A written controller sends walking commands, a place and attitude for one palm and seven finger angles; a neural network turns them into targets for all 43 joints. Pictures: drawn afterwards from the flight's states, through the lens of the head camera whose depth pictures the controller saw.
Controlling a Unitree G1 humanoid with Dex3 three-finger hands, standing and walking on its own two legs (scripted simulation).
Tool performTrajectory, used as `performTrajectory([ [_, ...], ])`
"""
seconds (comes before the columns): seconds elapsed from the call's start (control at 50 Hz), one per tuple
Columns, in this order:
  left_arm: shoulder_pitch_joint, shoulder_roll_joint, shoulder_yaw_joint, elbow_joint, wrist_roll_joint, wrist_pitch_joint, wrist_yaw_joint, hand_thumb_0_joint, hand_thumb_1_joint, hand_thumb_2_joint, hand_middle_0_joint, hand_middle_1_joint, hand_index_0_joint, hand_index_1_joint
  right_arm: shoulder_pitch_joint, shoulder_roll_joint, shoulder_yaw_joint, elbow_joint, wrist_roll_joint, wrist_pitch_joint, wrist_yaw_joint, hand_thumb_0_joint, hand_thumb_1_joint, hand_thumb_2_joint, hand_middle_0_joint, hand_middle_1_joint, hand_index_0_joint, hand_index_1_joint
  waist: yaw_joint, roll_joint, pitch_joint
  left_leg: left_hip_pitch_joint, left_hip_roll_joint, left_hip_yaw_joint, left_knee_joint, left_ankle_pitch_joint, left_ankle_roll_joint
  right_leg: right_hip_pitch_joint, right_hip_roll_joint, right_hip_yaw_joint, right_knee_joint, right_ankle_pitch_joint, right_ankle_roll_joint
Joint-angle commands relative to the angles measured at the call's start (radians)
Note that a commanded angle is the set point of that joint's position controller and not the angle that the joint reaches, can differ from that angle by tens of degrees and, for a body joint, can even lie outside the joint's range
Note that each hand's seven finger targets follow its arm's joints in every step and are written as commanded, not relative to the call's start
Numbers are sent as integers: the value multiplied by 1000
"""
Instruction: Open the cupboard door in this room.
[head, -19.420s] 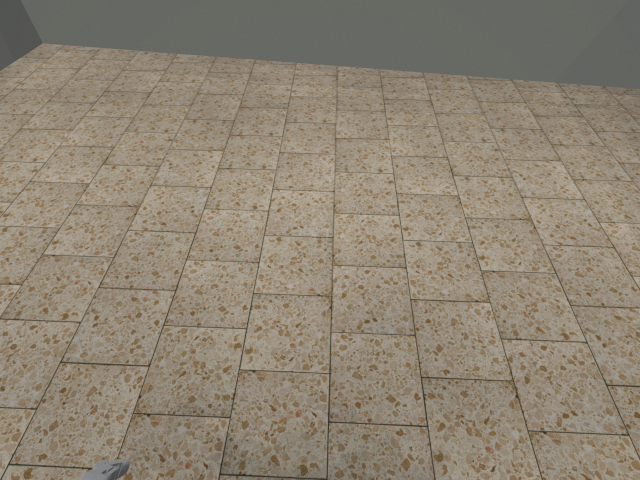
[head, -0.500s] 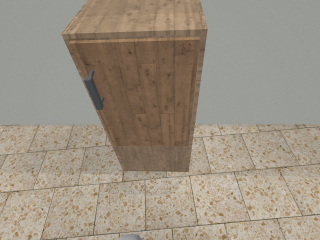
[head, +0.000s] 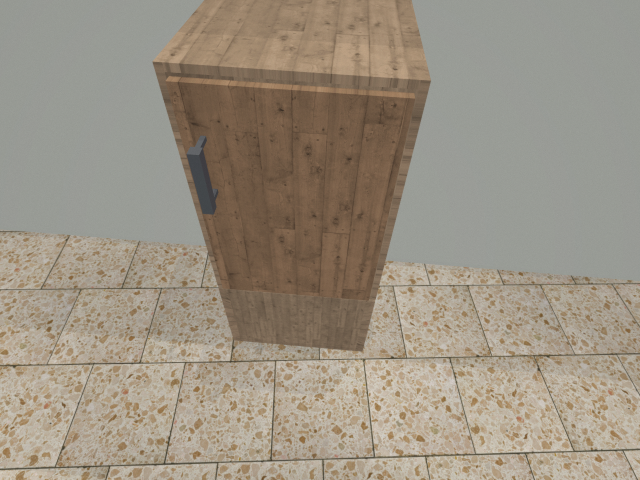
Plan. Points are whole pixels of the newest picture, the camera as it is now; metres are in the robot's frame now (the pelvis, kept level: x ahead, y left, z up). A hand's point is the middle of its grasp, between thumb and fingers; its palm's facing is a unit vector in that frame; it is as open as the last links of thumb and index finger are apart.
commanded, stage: come to a stop and stand still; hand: left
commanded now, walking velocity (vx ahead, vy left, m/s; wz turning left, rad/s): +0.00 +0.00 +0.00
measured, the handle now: (205, 175) +0.62 +0.27 +0.00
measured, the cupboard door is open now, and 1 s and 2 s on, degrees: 0 0 0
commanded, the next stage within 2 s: look again from close up in 0.20 s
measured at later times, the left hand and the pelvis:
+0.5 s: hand out of the picture +0.02 +0.19 -0.18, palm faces +0.01 -0.98 -0.20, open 7.3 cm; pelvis +0.02 +0.02 -0.01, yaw -1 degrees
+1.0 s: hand out of the picture +0.03 +0.18 -0.18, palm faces +0.01 -0.97 -0.22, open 7.3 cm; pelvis +0.03 +0.01 -0.01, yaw -1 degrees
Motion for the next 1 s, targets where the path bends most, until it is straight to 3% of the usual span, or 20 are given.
performTrajectory([
  [0.0, 45, 72, 11, -28, 1, -16, 4, 0, 900, 900, -200, -300, -200, -300, 69, -103, -13, -27, 7, -21, -5, 0, -900, -900, 200, 300, 200, 300, -7, -9, 65, -119, 91, -84, -110, -14, 30, 16, -119, 142, -101, -78, 22],
  [0.26, 88, 48, 3, -2, 1, -26, 12, 0, 900, 900, -200, -300, -200, -300, 90, -93, -5, -12, 12, -39, -12, 0, -900, -900, 200, 300, 200, 300, -7, 11, 42, -85, 103, -80, -94, 128, 30, 46, -123, 116, -44, 79, 15],
  [0.28, 164, 82, 4, 22, 12, -49, 54, 0, 900, 900, -200, -300, -200, -300, -35, -123, -4, -82, 16, -54, 2, 0, -900, -900, 200, 300, 200, 300, 35, 48, 21, -132, 107, -11, 104, 176, -4, 51, -170, 167, 39, 450, 11],
  [0.3, 130, 115, 9, -13, 6, -56, 45, 0, 900, 900, -200, -300, -200, -300, 69, -84, -4, -102, 8, -40, 1, 0, -900, -900, 200, 300, 200, 300, -35, 96, -64, -133, 46, -44, 59, -22, -3, 84, -199, 209, 37, 270, -25],
  [0.32, 99, 96, 4, -26, 7, -56, 35, 0, 900, 900, -200, -300, -200, -300, 94, -77, 0, -94, 6, -46, 4, 0, -900, -900, 200, 300, 200, 300, -35, 121, -57, -123, 64, -62, 13, 23, 7, 35, -165, 182, 60, 109, -38],
  [0.36, 80, 69, 2, -36, 11, -49, 21, 0, 900, 900, -200, -300, -200, -300, 126, -85, 5, -102, 1, -58, 2, 0, -900, -900, 200, 300, 200, 300, -26, 122, -32, -137, 104, -84, 12, 213, 31, 34, -116, 112, 99, 81, -23],
  [0.4, 73, 43, -1, -32, 7, -44, 17, 0, 900, 900, -200, -300, -200, -300, 134, -101, 7, -108, 2, -59, -6, 0, -900, -900, 200, 300, 200, 300, -24, 48, 5, -133, 114, -93, 7, 335, 38, 33, -102, 95, 114, 110, -20],
  [0.42, 72, 39, -2, -33, 5, -40, 16, 0, 900, 900, -200, -300, -200, -300, 133, -110, 8, -110, 3, -58, -9, 0, -900, -900, 200, 300, 200, 300, -22, 45, 21, -129, 114, -89, 1, 343, 39, 30, -102, 91, 112, 103, -18],
  [0.46, 57, 44, 1, -37, 5, -35, 13, 0, 900, 900, -200, -300, -200, -300, 136, -111, 11, -109, 2, -56, -10, 0, -900, -900, 200, 300, 200, 300, -19, 39, 65, -148, 109, -89, -20, 326, 41, 23, -99, 89, 115, 90, -16],
  [0.54, 51, 53, 5, -46, 1, -32, 12, 0, 900, 900, -200, -300, -200, -300, 127, -117, 13, -102, 0, -55, -9, 0, -900, -900, 200, 300, 200, 300, -15, -1, 75, -139, 95, -86, -44, 254, 41, 34, -105, 104, 96, 101, -14],
  [0.9, 34, 70, 15, -50, 1, -34, 10, 0, 900, 900, -200, -300, -200, -300, 117, -104, 16, -33, 0, -53, -8, 0, -900, -900, 200, 300, 200, 300, -15, 8, 40, -98, 85, -66, -57, 197, 35, 77, -120, 128, 70, 174, -20],
  [0.98, 49, 87, 26, -53, 9, -36, 9, 0, 900, 900, -200, -300, -200, -300, 125, -108, 14, -32, -2, -41, -3, 0, -900, -900, 200, 300, 200, 300, -6, -1, 49, -130, 59, -36, -6, 44, 34, 71, -151, 168, 59, 52, -45],
])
